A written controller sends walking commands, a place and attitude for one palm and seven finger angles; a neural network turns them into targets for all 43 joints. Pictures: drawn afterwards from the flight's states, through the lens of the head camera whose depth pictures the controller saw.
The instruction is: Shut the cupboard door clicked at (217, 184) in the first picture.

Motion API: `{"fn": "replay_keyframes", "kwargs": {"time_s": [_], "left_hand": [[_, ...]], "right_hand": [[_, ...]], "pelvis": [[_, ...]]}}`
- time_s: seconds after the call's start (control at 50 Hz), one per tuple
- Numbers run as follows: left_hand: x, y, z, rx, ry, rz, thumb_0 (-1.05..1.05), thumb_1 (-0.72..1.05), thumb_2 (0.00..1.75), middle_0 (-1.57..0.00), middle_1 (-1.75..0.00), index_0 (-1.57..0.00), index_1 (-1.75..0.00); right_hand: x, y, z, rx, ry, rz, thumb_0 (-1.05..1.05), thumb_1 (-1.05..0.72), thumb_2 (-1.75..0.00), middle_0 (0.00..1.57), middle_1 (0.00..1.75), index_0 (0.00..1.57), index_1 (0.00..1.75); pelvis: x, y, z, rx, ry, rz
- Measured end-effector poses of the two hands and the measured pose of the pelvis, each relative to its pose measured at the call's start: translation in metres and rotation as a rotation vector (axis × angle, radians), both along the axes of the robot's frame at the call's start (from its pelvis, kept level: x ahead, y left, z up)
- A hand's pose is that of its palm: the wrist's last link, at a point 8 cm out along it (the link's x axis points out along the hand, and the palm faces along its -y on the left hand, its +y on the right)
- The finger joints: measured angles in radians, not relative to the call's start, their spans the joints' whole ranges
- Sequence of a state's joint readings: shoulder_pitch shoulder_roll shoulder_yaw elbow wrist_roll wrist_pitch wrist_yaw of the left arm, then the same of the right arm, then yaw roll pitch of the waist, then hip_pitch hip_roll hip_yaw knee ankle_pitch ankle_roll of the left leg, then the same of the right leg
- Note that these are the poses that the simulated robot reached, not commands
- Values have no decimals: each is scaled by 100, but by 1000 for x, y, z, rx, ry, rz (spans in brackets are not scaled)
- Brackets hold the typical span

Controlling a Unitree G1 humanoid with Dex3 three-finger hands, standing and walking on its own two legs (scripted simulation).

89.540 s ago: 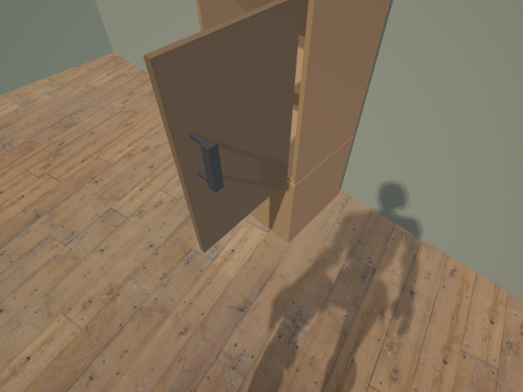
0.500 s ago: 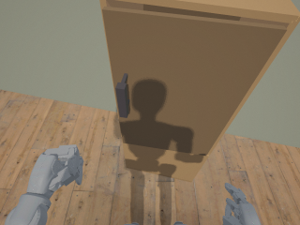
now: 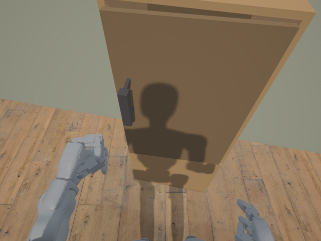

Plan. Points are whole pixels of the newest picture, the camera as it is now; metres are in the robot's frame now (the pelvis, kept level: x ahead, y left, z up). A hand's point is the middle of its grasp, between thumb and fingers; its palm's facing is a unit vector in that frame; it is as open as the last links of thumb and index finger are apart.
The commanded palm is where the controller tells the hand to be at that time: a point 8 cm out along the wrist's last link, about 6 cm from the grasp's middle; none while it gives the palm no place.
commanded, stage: bring the fist close to the handle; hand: left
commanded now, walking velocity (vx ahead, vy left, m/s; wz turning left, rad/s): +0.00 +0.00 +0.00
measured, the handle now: (128, 102) +0.47 +0.12 +0.07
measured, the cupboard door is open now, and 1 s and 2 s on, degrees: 3 3 0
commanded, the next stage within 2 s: push the door shut along its arc in 1.02 s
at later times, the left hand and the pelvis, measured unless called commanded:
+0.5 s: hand (129, 137) +0.35 +0.10 +0.07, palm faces -0.11 -0.99 -0.02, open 3.1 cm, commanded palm +0.33 +0.15 +0.07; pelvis +0.01 -0.02 +0.00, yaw +0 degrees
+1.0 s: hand (137, 132) +0.36 +0.08 +0.07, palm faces -0.09 -1.00 -0.03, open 3.1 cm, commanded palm +0.34 +0.14 +0.07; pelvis +0.00 -0.04 +0.01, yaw -1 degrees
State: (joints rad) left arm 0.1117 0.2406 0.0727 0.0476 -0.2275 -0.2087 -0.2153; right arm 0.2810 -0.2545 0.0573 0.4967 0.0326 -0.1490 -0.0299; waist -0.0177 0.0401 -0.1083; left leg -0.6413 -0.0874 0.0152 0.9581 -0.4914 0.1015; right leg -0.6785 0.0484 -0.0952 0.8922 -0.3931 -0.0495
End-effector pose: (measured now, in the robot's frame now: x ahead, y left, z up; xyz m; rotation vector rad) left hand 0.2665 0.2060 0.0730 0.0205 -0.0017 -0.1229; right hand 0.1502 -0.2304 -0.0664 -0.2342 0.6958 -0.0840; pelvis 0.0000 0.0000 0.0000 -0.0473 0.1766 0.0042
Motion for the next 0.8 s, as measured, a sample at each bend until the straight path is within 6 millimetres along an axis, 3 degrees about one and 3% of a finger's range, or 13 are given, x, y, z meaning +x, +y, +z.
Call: {"fn": "replay_keyframes", "kwargs": {"time_s": [0.28,0.54,0.8], "left_hand": [[35,-36,-1,-6,-10,-9,2,90,90,-130,-150,-130,-150],[68,-55,1,-6,-17,9,2,90,90,-130,-150,-130,-150],[87,-76,2,-5,-15,11,2,90,90,-130,-150,-130,-150]], "right_hand": [[-8,-18,-11,9,94,-29,1,-90,-90,20,30,20,30],[-9,-30,-16,33,140,-43,1,-90,-90,20,30,20,30],[-32,-45,-23,49,208,-88,1,-90,-90,20,30,20,30]], "pelvis": [[6,-10,2,15,14,-7],[8,-24,4,30,18,-13],[5,-33,6,46,24,-30]]}}
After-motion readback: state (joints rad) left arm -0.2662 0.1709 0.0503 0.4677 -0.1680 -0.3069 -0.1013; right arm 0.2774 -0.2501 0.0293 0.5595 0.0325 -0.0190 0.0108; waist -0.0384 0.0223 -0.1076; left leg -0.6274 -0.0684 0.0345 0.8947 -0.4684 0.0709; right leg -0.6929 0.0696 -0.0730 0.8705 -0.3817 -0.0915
